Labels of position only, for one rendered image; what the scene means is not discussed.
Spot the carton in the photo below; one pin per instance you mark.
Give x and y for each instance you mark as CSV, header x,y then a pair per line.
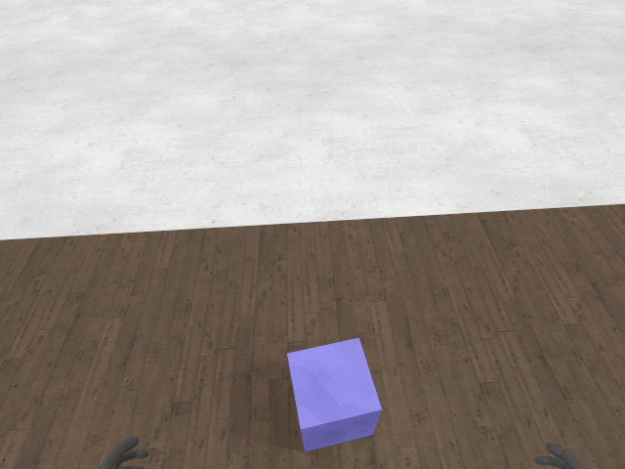
x,y
335,395

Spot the robot right hand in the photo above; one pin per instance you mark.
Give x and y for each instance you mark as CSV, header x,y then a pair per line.
x,y
564,458

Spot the robot left hand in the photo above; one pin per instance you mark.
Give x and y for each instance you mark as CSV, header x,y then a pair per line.
x,y
122,453

